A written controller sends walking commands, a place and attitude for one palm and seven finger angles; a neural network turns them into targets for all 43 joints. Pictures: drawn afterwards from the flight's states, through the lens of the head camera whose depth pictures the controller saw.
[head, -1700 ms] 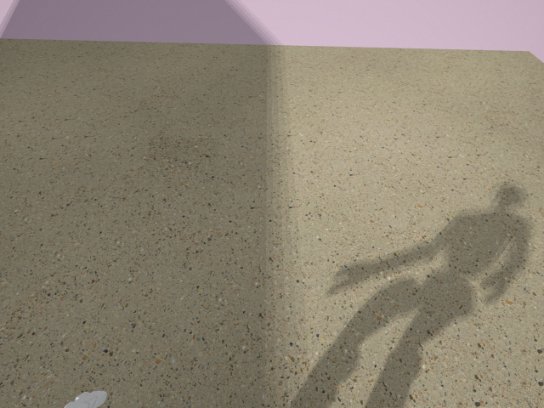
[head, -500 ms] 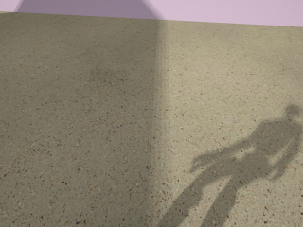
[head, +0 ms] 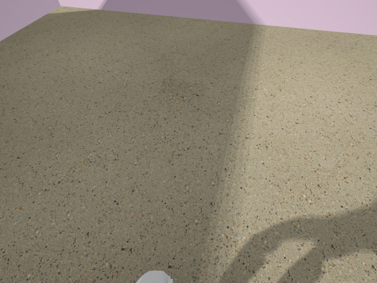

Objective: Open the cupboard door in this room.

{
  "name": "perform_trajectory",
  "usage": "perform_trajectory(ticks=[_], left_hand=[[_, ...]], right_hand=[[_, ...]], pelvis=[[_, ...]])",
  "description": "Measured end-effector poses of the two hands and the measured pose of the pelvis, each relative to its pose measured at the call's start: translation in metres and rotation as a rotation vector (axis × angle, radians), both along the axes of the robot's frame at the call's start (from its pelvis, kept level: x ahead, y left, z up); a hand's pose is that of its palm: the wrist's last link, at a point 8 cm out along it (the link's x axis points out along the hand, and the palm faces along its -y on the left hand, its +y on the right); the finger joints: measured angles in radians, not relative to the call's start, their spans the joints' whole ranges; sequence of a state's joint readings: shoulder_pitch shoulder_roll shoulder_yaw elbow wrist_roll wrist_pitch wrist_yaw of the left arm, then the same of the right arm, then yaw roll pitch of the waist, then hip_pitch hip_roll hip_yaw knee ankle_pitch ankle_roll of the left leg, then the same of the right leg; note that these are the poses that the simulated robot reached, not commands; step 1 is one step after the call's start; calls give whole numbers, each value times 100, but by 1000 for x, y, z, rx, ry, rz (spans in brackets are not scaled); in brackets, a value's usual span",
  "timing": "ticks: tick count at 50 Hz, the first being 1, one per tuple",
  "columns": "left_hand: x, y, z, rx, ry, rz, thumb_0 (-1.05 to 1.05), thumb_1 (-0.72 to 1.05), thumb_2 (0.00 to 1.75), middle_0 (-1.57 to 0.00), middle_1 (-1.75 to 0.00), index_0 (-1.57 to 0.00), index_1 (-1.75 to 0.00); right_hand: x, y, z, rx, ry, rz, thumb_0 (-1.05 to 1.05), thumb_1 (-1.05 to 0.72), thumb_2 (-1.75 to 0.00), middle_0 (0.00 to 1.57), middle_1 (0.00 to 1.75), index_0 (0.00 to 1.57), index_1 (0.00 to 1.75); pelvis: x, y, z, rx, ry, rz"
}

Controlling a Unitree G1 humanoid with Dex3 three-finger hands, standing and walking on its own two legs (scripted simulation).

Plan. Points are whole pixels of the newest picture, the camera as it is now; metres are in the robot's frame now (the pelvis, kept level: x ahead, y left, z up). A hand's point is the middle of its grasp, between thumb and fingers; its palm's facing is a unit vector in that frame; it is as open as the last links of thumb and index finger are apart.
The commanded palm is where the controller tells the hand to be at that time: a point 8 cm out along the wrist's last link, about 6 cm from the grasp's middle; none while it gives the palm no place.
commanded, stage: turn or walk to find it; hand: left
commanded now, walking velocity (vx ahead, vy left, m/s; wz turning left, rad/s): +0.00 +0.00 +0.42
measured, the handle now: out of the picture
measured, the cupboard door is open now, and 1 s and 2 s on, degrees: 0 0 0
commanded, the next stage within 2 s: none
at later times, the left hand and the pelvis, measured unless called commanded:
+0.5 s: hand out of the picture +0.00 +0.27 -0.17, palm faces +0.25 -0.93 -0.25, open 7.4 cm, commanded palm none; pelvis -0.03 +0.05 +0.00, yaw +13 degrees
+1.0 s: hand out of the picture -0.10 +0.22 -0.17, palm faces +0.46 -0.86 -0.23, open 7.4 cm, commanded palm none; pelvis -0.05 +0.02 +0.00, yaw +27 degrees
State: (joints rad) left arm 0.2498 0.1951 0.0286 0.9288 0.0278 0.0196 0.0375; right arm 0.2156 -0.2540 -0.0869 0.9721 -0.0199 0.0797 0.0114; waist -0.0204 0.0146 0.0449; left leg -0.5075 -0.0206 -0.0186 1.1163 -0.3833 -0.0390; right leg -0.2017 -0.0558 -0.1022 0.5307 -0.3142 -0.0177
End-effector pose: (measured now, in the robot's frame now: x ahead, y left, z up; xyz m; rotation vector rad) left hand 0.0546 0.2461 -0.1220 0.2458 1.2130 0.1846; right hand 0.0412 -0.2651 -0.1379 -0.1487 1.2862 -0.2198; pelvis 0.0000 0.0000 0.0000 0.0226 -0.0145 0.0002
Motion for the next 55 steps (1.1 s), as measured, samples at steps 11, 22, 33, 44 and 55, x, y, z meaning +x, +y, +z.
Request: perform_trajectory(ticks=[11,22,33,44,55], left_hand=[[-76,42,-35,-58,91,167,0,90,90,-20,-30,-21,-30],[-86,69,-17,-49,61,252,1,91,90,-20,-29,-20,-30],[-62,40,2,11,-98,276,0,90,90,-20,-30,-20,-30],[-126,8,2,-21,-38,400,0,90,90,-20,-30,-21,-30],[-230,25,-40,-96,99,583,0,90,90,-20,-30,-21,-30]], right_hand=[[58,44,10,-65,-67,203,0,-91,-90,19,30,20,30],[56,93,20,-19,-89,286,0,-90,-90,20,30,21,30],[32,64,-13,42,-2,303,0,-90,-90,20,30,21,30],[41,45,-2,3,60,394,0,-91,-90,19,30,20,30],[82,118,9,-49,-57,585,0,-91,-90,19,30,20,30]], pelvis=[[-14,35,-14,-18,20,123],[-25,49,2,-37,10,197],[-33,21,-7,-11,12,293],[-41,12,2,1,-4,408],[-67,45,-14,-26,-1,509]])
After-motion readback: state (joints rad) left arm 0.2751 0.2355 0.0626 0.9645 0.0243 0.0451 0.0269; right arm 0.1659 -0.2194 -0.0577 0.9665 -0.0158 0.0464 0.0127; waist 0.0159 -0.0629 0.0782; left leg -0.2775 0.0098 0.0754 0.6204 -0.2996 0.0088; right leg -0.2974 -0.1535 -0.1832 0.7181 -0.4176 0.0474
